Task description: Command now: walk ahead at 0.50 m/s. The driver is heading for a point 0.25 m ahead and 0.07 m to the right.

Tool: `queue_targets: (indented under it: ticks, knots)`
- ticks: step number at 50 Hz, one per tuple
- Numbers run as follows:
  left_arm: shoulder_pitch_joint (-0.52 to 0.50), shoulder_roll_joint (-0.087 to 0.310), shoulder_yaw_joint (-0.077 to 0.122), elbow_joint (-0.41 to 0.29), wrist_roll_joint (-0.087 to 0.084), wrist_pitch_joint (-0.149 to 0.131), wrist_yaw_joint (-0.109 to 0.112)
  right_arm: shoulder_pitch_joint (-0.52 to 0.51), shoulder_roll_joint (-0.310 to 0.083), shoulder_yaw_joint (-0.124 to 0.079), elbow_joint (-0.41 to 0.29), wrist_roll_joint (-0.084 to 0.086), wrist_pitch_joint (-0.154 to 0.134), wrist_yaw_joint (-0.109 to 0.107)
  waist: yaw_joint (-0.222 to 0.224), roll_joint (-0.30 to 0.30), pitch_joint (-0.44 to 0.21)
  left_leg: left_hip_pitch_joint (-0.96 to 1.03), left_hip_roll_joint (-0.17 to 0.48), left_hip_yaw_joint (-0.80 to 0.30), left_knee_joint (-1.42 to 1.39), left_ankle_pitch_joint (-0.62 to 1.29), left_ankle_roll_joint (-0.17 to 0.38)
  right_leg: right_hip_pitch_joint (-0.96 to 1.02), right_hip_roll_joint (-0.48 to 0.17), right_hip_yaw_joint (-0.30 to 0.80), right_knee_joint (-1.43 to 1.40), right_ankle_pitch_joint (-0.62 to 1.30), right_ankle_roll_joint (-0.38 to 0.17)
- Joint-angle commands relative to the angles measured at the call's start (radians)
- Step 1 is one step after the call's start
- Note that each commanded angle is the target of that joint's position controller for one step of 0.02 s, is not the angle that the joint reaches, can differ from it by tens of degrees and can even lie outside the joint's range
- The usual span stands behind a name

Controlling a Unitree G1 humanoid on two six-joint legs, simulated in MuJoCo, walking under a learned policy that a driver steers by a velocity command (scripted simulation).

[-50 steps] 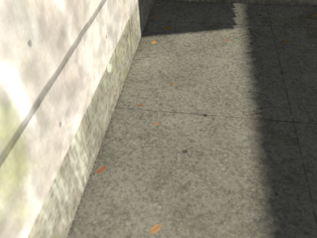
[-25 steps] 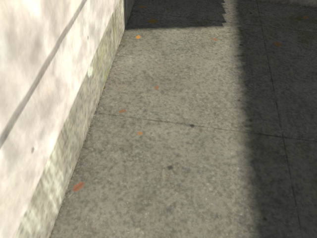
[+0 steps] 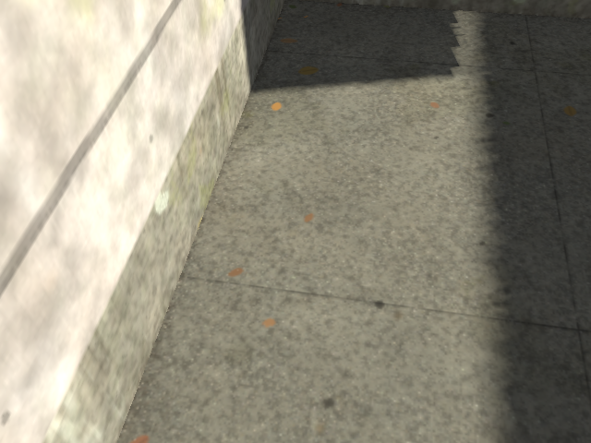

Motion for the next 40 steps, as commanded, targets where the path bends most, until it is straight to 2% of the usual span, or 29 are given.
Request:
queue_targets:
  ticks: [1,2,5,7,8,10,11,12,13,14,15,16,17,18,19,20,22,24,26,28,29,30,31,33,35,36,37,38,40]
  knots:
    - [-0.023,0.158,0.03,-0.051,-0.005,-0.014,0.018,-0.052,-0.034,0.002,-0.047,-0.001,-0.004,0.007,-0.014,-0.092,0.035,0.0,-0.009,0.003,-0.187,0.136,-0.014,-0.003,-0.26,0.176,-0.137,0.217,-0.106]
    - [-0.008,0.167,0.032,-0.043,-0.007,-0.014,0.018,-0.09,-0.03,0.007,-0.052,0.001,-0.006,0.012,-0.001,-0.09,0.046,0.012,-0.019,0.012,-0.241,0.163,-0.012,0.006,-0.258,0.17,-0.141,0.194,-0.103]
    - [0.022,0.17,0.028,-0.018,-0.008,-0.006,0.02,-0.176,-0.024,0.023,-0.065,-0.003,-0.016,0.026,0.023,-0.082,0.067,0.067,-0.062,0.058,-0.359,0.171,-0.015,0.045,-0.247,0.123,-0.072,0.431,-0.091]
    - [0.042,0.174,0.027,-0.001,-0.003,0.006,0.021,-0.201,-0.025,0.03,-0.072,-0.005,-0.022,0.037,0.031,-0.089,0.046,0.104,-0.086,0.076,-0.397,0.153,-0.005,0.096,-0.257,0.118,-0.007,0.559,-0.088]
    - [0.04,0.159,0.02,0.006,0.002,0.013,0.021,-0.204,-0.045,0.03,-0.072,-0.014,-0.027,0.04,0.033,-0.102,0.02,0.131,-0.093,0.078,-0.412,0.103,0.003,0.133,-0.249,0.113,0.028,0.613,-0.081]
    - [0.013,0.17,0.018,0.011,0.008,0.024,0.025,-0.119,-0.085,0.019,-0.047,-0.019,-0.044,0.042,-0.025,-0.129,-0.035,0.243,-0.134,0.098,-0.479,0.081,0.041,0.2,-0.24,0.132,0.129,0.785,-0.061]
    - [-0.042,0.187,0.016,-0.009,0.014,0.028,0.029,-0.024,-0.131,0.004,-0.023,-0.032,-0.054,0.038,-0.083,-0.128,-0.088,0.386,-0.136,0.102,-0.544,0.22,0.065,0.191,-0.196,0.115,0.232,0.817,-0.032]
    - [-0.053,0.151,0.002,-0.026,0.036,0.022,0.033,0.112,-0.215,-0.016,0.02,-0.039,-0.065,0.028,-0.113,-0.105,-0.23,0.644,-0.014,-0.008,-0.467,0.642,0.116,0.089,-0.149,0.095,0.408,0.622,0.018]
    - [0.106,0.08,-0.02,-0.001,0.034,0.016,0.026,0.172,-0.258,-0.014,0.024,-0.071,-0.057,0.026,-0.071,0.092,-0.379,0.985,0.245,-0.277,-0.393,1.017,0.31,-0.194,-0.049,0.076,0.75,0.02,0.096]
    - [0.172,0.084,-0.022,0.033,0.005,0.018,0.022,0.196,-0.174,0.003,0.052,-0.049,-0.041,0.038,-0.072,0.176,-0.491,1.049,0.329,-0.442,-0.47,0.899,0.416,-0.298,-0.001,0.144,0.882,-0.529,0.128]
    - [0.079,0.172,-0.006,0.018,-0.022,0.02,0.02,0.14,-0.151,0.011,0.033,-0.025,-0.023,0.038,-0.093,0.114,-0.387,0.949,0.294,-0.398,-0.537,0.609,0.37,-0.37,-0.041,0.172,0.965,-0.534,0.131]
    - [0.003,0.164,-0.008,-0.002,-0.019,0.028,0.028,0.064,-0.136,0.019,0.026,-0.007,-0.015,0.027,-0.075,0.051,-0.245,0.816,0.247,-0.318,-0.593,0.363,0.311,-0.421,-0.08,0.149,0.96,-0.456,0.136]
    - [-0.044,0.159,-0.007,-0.007,-0.006,0.041,0.038,-0.017,-0.105,0.034,0.011,-0.009,-0.013,0.02,-0.05,-0.001,-0.142,0.658,0.207,-0.252,-0.652,0.238,0.273,-0.405,-0.116,0.123,0.889,-0.381,0.142]
    - [-0.062,0.149,-0.006,-0.015,0.007,0.055,0.046,-0.071,-0.088,0.043,0.006,-0.019,-0.014,0.014,-0.02,0.002,-0.09,0.528,0.169,-0.198,-0.694,0.199,0.24,-0.329,-0.151,0.126,0.791,-0.312,0.144]
    - [-0.048,0.117,-0.014,-0.013,0.012,0.066,0.051,-0.096,-0.087,0.047,0.013,-0.031,-0.011,0.012,0.003,0.036,-0.067,0.449,0.127,-0.145,-0.715,0.19,0.214,-0.249,-0.157,0.115,0.68,-0.275,0.146]
    - [-0.024,0.085,-0.022,-0.003,0.015,0.072,0.055,-0.111,-0.089,0.049,0.018,-0.04,-0.009,0.013,0.019,0.073,-0.066,0.393,0.092,-0.089,-0.719,0.221,0.199,-0.17,-0.15,0.093,0.573,-0.257,0.15]
    - [-0.025,0.071,-0.029,0.005,0.019,0.079,0.058,-0.09,-0.112,0.046,0.03,-0.039,-0.007,0.017,0.018,0.112,-0.096,0.376,0.065,-0.045,-0.717,0.198,0.187,-0.07,-0.132,0.064,0.423,-0.17,0.153]
    - [-0.019,0.095,-0.022,0.02,0.019,0.095,0.058,-0.084,-0.137,0.044,0.037,-0.022,-0.003,0.02,0.029,0.111,-0.104,0.351,0.067,-0.057,-0.739,-0.063,0.165,0.014,-0.124,0.044,0.307,-0.028,0.145]
    - [-0.063,0.123,-0.016,0.02,0.026,0.104,0.054,-0.108,-0.123,0.053,0.033,-0.009,-0.001,0.018,0.03,0.12,-0.046,0.295,0.039,-0.069,-0.74,-0.336,0.106,0.03,-0.115,0.035,0.229,0.014,0.124]
    - [-0.089,0.131,-0.018,0.009,0.038,0.105,0.054,-0.066,-0.111,0.062,0.056,-0.014,0.001,0.02,0.027,0.095,-0.007,0.281,0.015,-0.076,-0.727,-0.481,0.029,0.028,-0.148,0.075,0.145,0.026,0.099]
    - [-0.093,0.149,-0.019,0.005,0.036,0.102,0.055,-0.053,-0.112,0.062,0.062,-0.018,0.003,0.018,0.017,0.065,0.018,0.288,-0.006,-0.061,-0.68,-0.437,0.002,0.004,-0.172,0.095,0.117,0.013,0.083]
    - [-0.115,0.184,-0.012,0.022,0.028,0.101,0.05,-0.011,-0.125,0.056,0.069,-0.03,0.007,0.018,-0.031,-0.027,0.023,0.331,-0.063,0.004,-0.656,-0.358,-0.016,-0.084,-0.153,0.087,0.121,-0.132,0.066]
    - [-0.128,0.166,-0.014,0.029,0.025,0.094,0.041,-0.019,-0.125,0.056,0.073,-0.033,0.012,0.014,-0.021,-0.075,0.039,0.411,-0.08,0.04,-0.591,-0.286,-0.03,-0.174,-0.143,0.102,0.074,-0.221,0.064]
    - [-0.174,0.147,-0.029,0.039,0.03,0.085,0.037,-0.011,-0.086,0.065,0.061,-0.033,0.021,0.008,-0.067,-0.144,0.046,0.492,-0.091,0.072,-0.515,-0.157,-0.037,-0.247,-0.151,0.137,0.017,-0.23,0.062]
    - [-0.157,0.131,-0.035,0.052,0.019,0.072,0.03,0.028,-0.096,0.066,0.083,-0.03,0.025,0.006,-0.068,-0.13,0.009,0.512,-0.086,0.073,-0.5,-0.094,-0.033,-0.198,-0.147,0.13,0.043,-0.119,0.067]
    - [-0.144,0.14,-0.035,0.059,0.014,0.068,0.029,0.025,-0.102,0.067,0.085,-0.029,0.025,0.006,-0.061,-0.118,0.003,0.505,-0.083,0.07,-0.495,-0.075,-0.033,-0.172,-0.143,0.126,0.06,-0.059,0.065]
    - [-0.138,0.145,-0.034,0.064,0.015,0.064,0.031,0.019,-0.11,0.065,0.086,-0.025,0.026,0.01,-0.055,-0.101,-0.007,0.497,-0.078,0.069,-0.495,-0.049,-0.035,-0.144,-0.142,0.125,0.074,-0.007,0.062]
    - [-0.129,0.162,-0.031,0.076,0.013,0.065,0.029,0.018,-0.097,0.07,0.09,-0.018,0.03,0.008,-0.064,-0.103,-0.011,0.499,-0.075,0.075,-0.479,-0.042,-0.037,-0.133,-0.148,0.128,0.092,0.046,0.061]
    - [-0.126,0.156,-0.033,0.079,0.012,0.069,0.028,0.018,-0.101,0.073,0.098,-0.018,0.033,0.007,-0.056,-0.094,-0.024,0.491,-0.072,0.076,-0.47,-0.02,-0.045,-0.104,-0.145,0.125,0.11,0.105,0.053]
